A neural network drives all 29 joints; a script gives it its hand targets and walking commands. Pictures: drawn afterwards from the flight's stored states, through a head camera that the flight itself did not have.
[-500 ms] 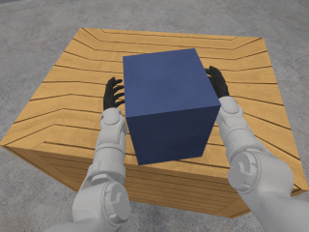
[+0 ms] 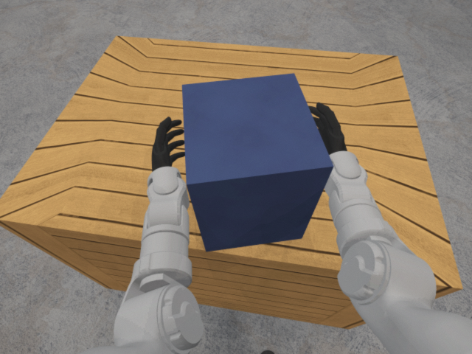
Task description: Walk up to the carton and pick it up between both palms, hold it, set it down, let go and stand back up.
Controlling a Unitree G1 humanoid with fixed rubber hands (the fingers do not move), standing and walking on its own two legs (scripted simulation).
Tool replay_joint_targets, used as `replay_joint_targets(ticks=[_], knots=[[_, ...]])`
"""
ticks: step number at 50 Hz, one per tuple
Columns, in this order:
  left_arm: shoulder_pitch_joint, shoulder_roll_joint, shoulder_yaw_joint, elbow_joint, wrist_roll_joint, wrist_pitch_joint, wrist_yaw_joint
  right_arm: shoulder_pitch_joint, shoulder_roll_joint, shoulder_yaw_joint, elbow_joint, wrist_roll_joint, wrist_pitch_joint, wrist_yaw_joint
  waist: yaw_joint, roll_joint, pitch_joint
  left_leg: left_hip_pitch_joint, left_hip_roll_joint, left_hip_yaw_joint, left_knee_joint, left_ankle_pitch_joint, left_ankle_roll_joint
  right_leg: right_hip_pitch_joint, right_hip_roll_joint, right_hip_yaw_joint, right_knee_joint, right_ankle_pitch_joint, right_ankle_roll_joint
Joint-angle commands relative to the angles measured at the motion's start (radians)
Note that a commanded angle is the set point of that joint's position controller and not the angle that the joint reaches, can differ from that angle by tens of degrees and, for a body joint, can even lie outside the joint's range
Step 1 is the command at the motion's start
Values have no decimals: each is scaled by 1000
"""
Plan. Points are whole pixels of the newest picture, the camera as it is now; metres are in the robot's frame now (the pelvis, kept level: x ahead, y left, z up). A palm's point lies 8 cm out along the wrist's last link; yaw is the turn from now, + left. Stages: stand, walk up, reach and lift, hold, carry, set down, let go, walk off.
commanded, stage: set down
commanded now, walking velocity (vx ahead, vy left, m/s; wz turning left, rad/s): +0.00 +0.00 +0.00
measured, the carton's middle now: (247, 168) +0.42 +0.04 +0.02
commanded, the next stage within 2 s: none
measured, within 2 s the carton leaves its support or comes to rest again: neither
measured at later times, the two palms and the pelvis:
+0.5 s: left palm (165, 166) +0.38 +0.18 +0.07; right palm (331, 150) +0.44 -0.10 +0.07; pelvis +0.01 +0.01 +0.00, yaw +0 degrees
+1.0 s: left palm (165, 163) +0.39 +0.19 +0.06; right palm (329, 150) +0.45 -0.10 +0.06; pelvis +0.00 +0.01 -0.01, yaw -3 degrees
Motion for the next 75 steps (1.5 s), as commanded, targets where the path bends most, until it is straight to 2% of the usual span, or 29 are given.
replay_joint_targets(ticks=[1,28,33,37,39,41,45,47,49,55,63,68,75], knots=[[-462,-346,-227,-4,12,-9,-61,-412,394,169,22,-52,9,87,-12,-60,-403,-96,-38,140,-29,201,57,480,-54,18,37,137,87],[-322,-358,-234,-56,44,13,-71,-312,366,183,-39,-48,14,116,-18,-49,-351,-19,-31,127,-2,281,57,422,-38,16,27,141,75],[-305,-332,-225,-65,46,16,-67,-299,328,181,-47,-40,19,114,-16,-46,-341,-4,-32,128,0,292,54,420,-35,19,27,147,75],[-294,-263,-211,-78,39,14,-50,-294,237,172,-58,-22,19,101,-11,-44,-353,8,-34,130,6,312,50,418,-31,24,29,159,75],[-302,-168,-194,-92,20,4,-24,-305,121,168,-67,13,14,78,-4,-49,-372,8,-36,131,9,328,48,422,-27,31,33,171,78],[-337,-55,-210,-100,-26,-15,20,-352,-31,193,-70,87,7,40,6,-33,-412,2,-37,130,21,355,38,418,-17,44,39,191,74],[-451,70,-347,-13,-210,-57,113,-496,-197,384,-12,329,15,-43,29,-3,-515,-95,-27,114,68,321,22,383,1,79,61,199,43],[-484,99,-390,49,-279,-74,137,-546,-250,459,14,419,22,-61,50,10,-573,-130,-19,107,93,305,6,360,8,85,77,175,25],[-504,131,-410,105,-332,-95,148,-586,-299,510,26,480,24,-72,68,-1,-633,-151,-14,104,121,311,-8,345,15,89,90,162,13],[-521,229,-401,197,-407,-150,137,-632,-408,601,88,589,26,-86,87,-61,-712,-254,-16,107,158,327,-31,416,22,108,148,259,17],[-538,315,-367,89,-438,-157,113,-674,-475,664,46,676,32,-76,93,-105,-802,-348,-28,110,147,328,-35,568,15,125,198,458,53],[-544,352,-355,36,-465,-122,102,-691,-479,728,-19,738,69,-61,108,-130,-806,-395,-35,109,124,280,-21,634,-7,145,204,484,75],[-570,407,-347,32,-506,-57,90,-713,-487,785,-83,803,140,-52,115,-165,-767,-416,-37,102,101,228,-6,666,-33,170,189,436,100]])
